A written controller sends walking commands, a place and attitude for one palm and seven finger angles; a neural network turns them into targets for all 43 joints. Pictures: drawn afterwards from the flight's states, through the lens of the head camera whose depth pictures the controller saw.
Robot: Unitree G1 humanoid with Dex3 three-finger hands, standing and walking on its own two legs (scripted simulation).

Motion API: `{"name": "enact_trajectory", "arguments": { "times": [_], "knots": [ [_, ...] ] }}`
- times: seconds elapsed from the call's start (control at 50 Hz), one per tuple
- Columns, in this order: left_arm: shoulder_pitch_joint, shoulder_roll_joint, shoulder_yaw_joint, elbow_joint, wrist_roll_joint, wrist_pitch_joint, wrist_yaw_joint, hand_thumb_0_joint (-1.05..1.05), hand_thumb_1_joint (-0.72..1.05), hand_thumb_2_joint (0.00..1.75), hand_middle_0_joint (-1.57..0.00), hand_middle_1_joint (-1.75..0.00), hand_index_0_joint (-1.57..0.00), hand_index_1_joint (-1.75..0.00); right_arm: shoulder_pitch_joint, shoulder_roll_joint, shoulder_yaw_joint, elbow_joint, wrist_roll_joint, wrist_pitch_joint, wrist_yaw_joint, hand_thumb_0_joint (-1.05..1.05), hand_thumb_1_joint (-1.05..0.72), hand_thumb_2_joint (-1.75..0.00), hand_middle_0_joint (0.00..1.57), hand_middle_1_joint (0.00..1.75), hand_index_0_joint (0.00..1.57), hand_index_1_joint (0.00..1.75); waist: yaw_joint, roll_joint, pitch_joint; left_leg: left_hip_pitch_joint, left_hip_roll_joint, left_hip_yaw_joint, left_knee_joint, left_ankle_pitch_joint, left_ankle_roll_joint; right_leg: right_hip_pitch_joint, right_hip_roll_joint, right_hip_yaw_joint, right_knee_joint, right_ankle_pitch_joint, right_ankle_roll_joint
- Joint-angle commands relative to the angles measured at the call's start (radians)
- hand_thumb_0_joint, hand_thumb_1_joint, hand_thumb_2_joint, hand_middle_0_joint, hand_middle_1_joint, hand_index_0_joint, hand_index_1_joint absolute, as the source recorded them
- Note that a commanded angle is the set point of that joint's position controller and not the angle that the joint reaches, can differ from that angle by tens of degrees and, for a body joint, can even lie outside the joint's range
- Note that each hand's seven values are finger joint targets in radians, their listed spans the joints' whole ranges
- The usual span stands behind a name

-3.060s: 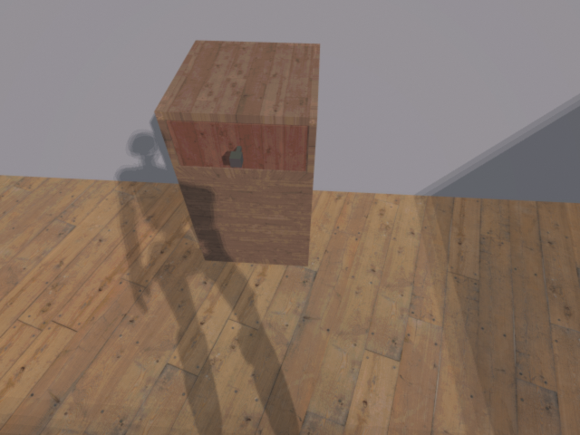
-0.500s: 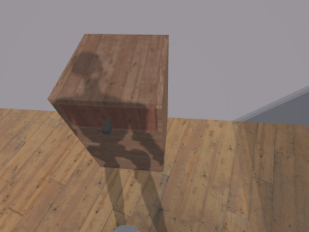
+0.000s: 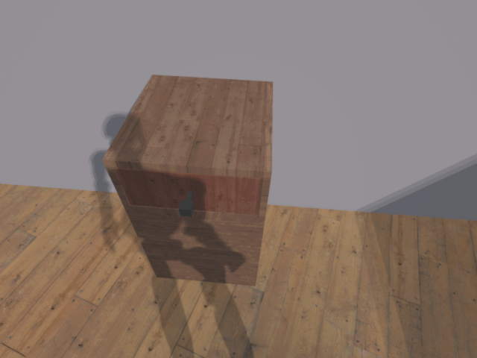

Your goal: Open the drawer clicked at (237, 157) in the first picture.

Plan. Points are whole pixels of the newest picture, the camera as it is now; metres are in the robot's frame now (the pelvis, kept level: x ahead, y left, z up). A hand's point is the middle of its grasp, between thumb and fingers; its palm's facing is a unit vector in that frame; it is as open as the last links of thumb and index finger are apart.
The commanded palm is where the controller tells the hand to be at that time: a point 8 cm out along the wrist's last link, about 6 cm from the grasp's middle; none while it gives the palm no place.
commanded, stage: come to a stop and stand still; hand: left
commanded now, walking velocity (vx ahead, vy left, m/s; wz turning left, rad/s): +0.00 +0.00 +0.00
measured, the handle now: (187, 203) +0.52 +0.18 -0.16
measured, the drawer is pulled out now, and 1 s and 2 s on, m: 0.00 0.00 0.00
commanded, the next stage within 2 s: look again from close up in 1.56 s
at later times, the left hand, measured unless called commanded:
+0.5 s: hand out of the picture +0.01 +0.15 -0.17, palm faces +0.01 -0.98 -0.17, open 7.3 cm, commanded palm none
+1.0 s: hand out of the picture +0.02 +0.11 -0.17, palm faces +0.04 -0.98 -0.17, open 7.3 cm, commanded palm none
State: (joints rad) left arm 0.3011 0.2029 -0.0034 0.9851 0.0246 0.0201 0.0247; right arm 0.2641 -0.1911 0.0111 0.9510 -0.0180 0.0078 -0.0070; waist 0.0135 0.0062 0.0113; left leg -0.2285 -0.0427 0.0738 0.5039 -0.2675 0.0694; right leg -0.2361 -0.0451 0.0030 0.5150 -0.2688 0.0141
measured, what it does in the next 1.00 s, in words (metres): shifts its weight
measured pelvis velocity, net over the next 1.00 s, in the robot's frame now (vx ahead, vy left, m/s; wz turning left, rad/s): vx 0.03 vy -0.05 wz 0.01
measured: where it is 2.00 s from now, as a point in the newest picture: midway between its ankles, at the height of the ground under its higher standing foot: outside the picture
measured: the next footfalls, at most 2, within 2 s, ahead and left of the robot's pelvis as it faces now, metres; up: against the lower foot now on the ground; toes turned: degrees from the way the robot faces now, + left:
none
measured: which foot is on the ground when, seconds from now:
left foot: down 0.00-1.00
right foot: down 0.00-1.00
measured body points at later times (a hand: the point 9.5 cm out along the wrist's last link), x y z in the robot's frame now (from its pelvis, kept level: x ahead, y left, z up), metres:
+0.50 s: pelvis +0.02 -0.01 +0.00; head +0.03 -0.01 +0.45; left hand +0.01 +0.20 -0.16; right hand +0.01 -0.23 -0.16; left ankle +0.01 +0.07 -0.74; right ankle +0.01 -0.15 -0.74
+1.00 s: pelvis +0.03 -0.05 +0.01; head +0.04 -0.05 +0.46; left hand +0.02 +0.16 -0.15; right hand +0.03 -0.26 -0.16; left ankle +0.01 +0.07 -0.74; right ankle +0.01 -0.15 -0.74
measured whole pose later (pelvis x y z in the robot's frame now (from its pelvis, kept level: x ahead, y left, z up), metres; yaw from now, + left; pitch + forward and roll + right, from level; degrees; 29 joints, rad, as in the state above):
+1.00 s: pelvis +0.03 -0.05 +0.01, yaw +0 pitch -1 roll +1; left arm 0.31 0.12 -0.01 1.13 0.01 -0.02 0.03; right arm 0.29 -0.14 0.02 1.14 -0.01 -0.02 -0.03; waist 0.01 0.00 0.02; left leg -0.13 0.01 0.04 0.42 -0.27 0.00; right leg -0.15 0.01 -0.03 0.45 -0.29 -0.02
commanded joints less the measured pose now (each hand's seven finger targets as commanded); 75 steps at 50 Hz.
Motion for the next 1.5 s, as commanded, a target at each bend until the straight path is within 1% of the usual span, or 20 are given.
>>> {"name": "enact_trajectory", "arguments": {
  "times": [0.0, 0.04, 0.12, 0.2, 0.26, 0.3, 0.44, 0.48, 0.54, 0.62, 0.78, 0.84, 0.94, 0.96, 1.02, 1.18, 1.24, 1.32, 1.4, 1.48],
  "knots": [
    [0.037, 0.079, 0.007, -0.021, -0.004, -0.021, 0.004, 0.0, 0.9, 0.9, -0.2, -0.3, -0.2, -0.3, 0.026, -0.131, -0.024, -0.027, 0.002, -0.031, -0.01, 0.0, -0.9, -0.9, 0.2, 0.3, 0.2, 0.3, -0.003, 0.029, 0.043, -0.08, 0.163, -0.211, -0.257, -0.16, 0.004, 0.014, -0.018, 0.023, -0.063, 0.007, -0.041],
    [0.04, 0.077, 0.005, -0.005, -0.006, -0.024, 0.004, 0.0, 0.9, 0.9, -0.2, -0.3, -0.2, -0.3, 0.038, -0.128, -0.021, -0.007, 0.002, -0.034, -0.011, 0.0, -0.9, -0.9, 0.2, 0.3, 0.2, 0.3, -0.002, 0.029, 0.03, -0.058, 0.162, -0.203, -0.253, -0.124, 0.003, 0.02, -0.025, 0.022, -0.072, 0.02, -0.04],
    [0.041, 0.071, 0.002, 0.03, -0.008, -0.028, 0.005, 0.0, 0.9, 0.9, -0.2, -0.3, -0.2, -0.3, 0.064, -0.116, -0.014, 0.035, 0.005, -0.039, -0.014, 0.0, -0.9, -0.9, 0.2, 0.3, 0.2, 0.3, -0.007, 0.015, 0.04, -0.045, 0.155, -0.19, -0.242, -0.047, -0.003, 0.031, -0.033, 0.029, -0.084, 0.047, -0.039],
    [0.053, 0.06, 0.0, 0.066, -0.012, -0.033, 0.008, 0.0, 0.9, 0.9, -0.2, -0.3, -0.2, -0.3, 0.085, -0.101, -0.008, 0.077, 0.008, -0.047, -0.02, 0.0, -0.9, -0.9, 0.2, 0.3, 0.2, 0.3, -0.007, 0.011, 0.013, 0.011, 0.149, -0.161, -0.202, 0.113, -0.004, 0.05, -0.044, 0.033, -0.093, 0.101, -0.035],
    [0.058, 0.05, 0.0, 0.087, -0.014, -0.034, 0.011, 0.0, 0.9, 0.9, -0.2, -0.3, -0.2, -0.3, 0.096, -0.091, -0.004, 0.103, 0.009, -0.049, -0.023, 0.0, -0.9, -0.9, 0.2, 0.3, 0.2, 0.3, -0.008, 0.014, 0.02, 0.029, 0.147, -0.145, -0.187, 0.175, -0.007, 0.053, -0.049, 0.031, -0.096, 0.12, -0.033],
    [0.057, 0.045, 0.0, 0.101, -0.015, -0.035, 0.012, 0.0, 0.9, 0.9, -0.2, -0.3, -0.2, -0.3, 0.1, -0.084, -0.002, 0.118, 0.01, -0.048, -0.025, 0.0, -0.9, -0.9, 0.2, 0.3, 0.2, 0.3, -0.009, 0.001, 0.033, 0.028, 0.144, -0.138, -0.181, 0.175, -0.01, 0.054, -0.049, 0.036, -0.101, 0.126, -0.035],
    [0.063, 0.025, 0.001, 0.116, -0.013, -0.035, 0.016, 0.0, 0.9, 0.9, -0.2, -0.3, -0.2, -0.3, 0.105, -0.061, -0.001, 0.142, 0.009, -0.045, -0.028, 0.0, -0.9, -0.9, 0.2, 0.3, 0.2, 0.3, -0.009, 0.005, 0.072, 0.018, 0.143, -0.13, -0.182, 0.158, -0.013, 0.041, -0.044, 0.04, -0.107, 0.124, -0.038],
    [0.065, 0.023, 0.003, 0.119, -0.013, -0.036, 0.016, 0.0, 0.9, 0.9, -0.2, -0.3, -0.2, -0.3, 0.105, -0.054, -0.002, 0.144, 0.009, -0.046, -0.029, 0.0, -0.9, -0.9, 0.2, 0.3, 0.2, 0.3, -0.008, 0.008, 0.064, 0.024, 0.14, -0.13, -0.177, 0.168, -0.013, 0.046, -0.045, 0.044, -0.109, 0.134, -0.039],
    [0.069, 0.02, 0.002, 0.121, -0.013, -0.04, 0.017, 0.0, 0.9, 0.9, -0.2, -0.3, -0.2, -0.3, 0.104, -0.047, -0.003, 0.15, 0.009, -0.045, -0.029, 0.0, -0.9, -0.9, 0.2, 0.3, 0.2, 0.3, -0.01, -0.018, 0.063, 0.042, 0.14, -0.12, -0.16, 0.193, -0.015, 0.041, -0.049, 0.049, -0.114, 0.168, -0.041],
    [0.068, 0.018, 0.004, 0.12, -0.013, -0.042, 0.017, 0.0, 0.9, 0.9, -0.2, -0.3, -0.2, -0.3, 0.106, -0.041, -0.003, 0.156, 0.01, -0.044, -0.03, 0.0, -0.9, -0.9, 0.2, 0.3, 0.2, 0.3, -0.013, -0.027, 0.058, 0.046, 0.139, -0.117, -0.156, 0.195, -0.018, 0.047, -0.049, 0.052, -0.117, 0.181, -0.044],
    [0.08, 0.019, 0.004, 0.121, -0.014, -0.048, 0.016, 0.0, 0.9, 0.9, -0.2, -0.3, -0.2, -0.3, 0.1, -0.038, -0.002, 0.162, 0.009, -0.043, -0.032, 0.0, -0.9, -0.9, 0.2, 0.3, 0.2, 0.3, -0.012, -0.011, 0.04, 0.069, 0.139, -0.107, -0.144, 0.222, -0.027, 0.057, -0.054, 0.058, -0.126, 0.233, -0.05],
    [0.083, 0.017, 0.004, 0.123, -0.015, -0.049, 0.016, 0.0, 0.9, 0.9, -0.2, -0.3, -0.2, -0.3, 0.097, -0.032, -0.002, 0.164, 0.009, -0.042, -0.032, 0.0, -0.9, -0.9, 0.2, 0.3, 0.2, 0.3, -0.01, -0.003, 0.049, 0.069, 0.139, -0.105, -0.143, 0.222, -0.029, 0.058, -0.052, 0.059, -0.132, 0.239, -0.052],
    [0.09, 0.015, 0.003, 0.125, -0.015, -0.051, 0.016, 0.0, 0.9, 0.9, -0.2, -0.3, -0.2, -0.3, 0.101, -0.03, -0.002, 0.166, 0.009, -0.04, -0.033, 0.0, -0.9, -0.9, 0.2, 0.3, 0.2, 0.3, -0.011, -0.022, 0.049, 0.072, 0.139, -0.102, -0.143, 0.211, -0.034, 0.061, -0.054, 0.064, -0.141, 0.253, -0.055],
    [0.091, 0.015, 0.002, 0.126, -0.015, -0.052, 0.016, 0.0, 0.9, 0.9, -0.2, -0.3, -0.2, -0.3, 0.097, -0.03, -0.001, 0.166, 0.009, -0.04, -0.033, 0.0, -0.9, -0.9, 0.2, 0.3, 0.2, 0.3, -0.011, -0.013, 0.051, 0.076, 0.14, -0.1, -0.141, 0.213, -0.035, 0.059, -0.054, 0.065, -0.143, 0.261, -0.056],
    [0.089, 0.017, 0.003, 0.126, -0.015, -0.052, 0.016, 0.0, 0.9, 0.9, -0.2, -0.3, -0.2, -0.3, 0.101, -0.024, -0.001, 0.168, 0.009, -0.036, -0.033, 0.0, -0.9, -0.9, 0.2, 0.3, 0.2, 0.3, -0.013, -0.02, 0.069, 0.062, 0.138, -0.098, -0.145, 0.188, -0.038, 0.059, -0.052, 0.065, -0.151, 0.247, -0.058],
    [0.099, 0.014, 0.005, 0.122, -0.016, -0.055, 0.015, 0.0, 0.9, 0.9, -0.2, -0.3, -0.2, -0.3, 0.107, -0.022, 0.0, 0.17, 0.008, -0.037, -0.034, 0.0, -0.9, -0.9, 0.2, 0.3, 0.2, 0.3, -0.011, -0.011, 0.048, 0.072, 0.139, -0.097, -0.141, 0.201, -0.043, 0.071, -0.052, 0.069, -0.157, 0.264, -0.063],
    [0.099, 0.01, 0.005, 0.12, -0.016, -0.054, 0.016, 0.0, 0.9, 0.9, -0.2, -0.3, -0.2, -0.3, 0.11, -0.016, 0.0, 0.172, 0.008, -0.034, -0.033, 0.0, -0.9, -0.9, 0.2, 0.3, 0.2, 0.3, -0.01, -0.013, 0.073, 0.058, 0.138, -0.094, -0.147, 0.177, -0.044, 0.058, -0.049, 0.069, -0.165, 0.233, -0.063],
    [0.101, 0.011, 0.005, 0.121, -0.016, -0.054, 0.016, 0.0, 0.9, 0.9, -0.2, -0.3, -0.2, -0.3, 0.116, -0.011, -0.001, 0.174, 0.008, -0.032, -0.033, 0.0, -0.9, -0.9, 0.2, 0.3, 0.2, 0.3, -0.012, -0.008, 0.069, 0.06, 0.138, -0.091, -0.147, 0.164, -0.047, 0.058, -0.046, 0.07, -0.171, 0.215, -0.065],
    [0.108, 0.011, 0.005, 0.121, -0.017, -0.057, 0.015, 0.0, 0.9, 0.9, -0.2, -0.3, -0.2, -0.3, 0.117, -0.015, -0.002, 0.172, 0.008, -0.033, -0.034, 0.0, -0.9, -0.9, 0.2, 0.3, 0.2, 0.3, -0.012, -0.031, 0.055, 0.069, 0.138, -0.088, -0.14, 0.178, -0.049, 0.064, -0.049, 0.076, -0.17, 0.256, -0.066],
    [0.111, 0.009, 0.007, 0.12, -0.017, -0.057, 0.016, 0.0, 0.9, 0.9, -0.2, -0.3, -0.2, -0.3, 0.123, -0.009, -0.001, 0.174, 0.008, -0.034, -0.035, 0.0, -0.9, -0.9, 0.2, 0.3, 0.2, 0.3, -0.01, -0.015, 0.056, 0.063, 0.138, -0.088, -0.141, 0.187, -0.051, 0.072, -0.049, 0.072, -0.168, 0.263, -0.067]
  ]
}}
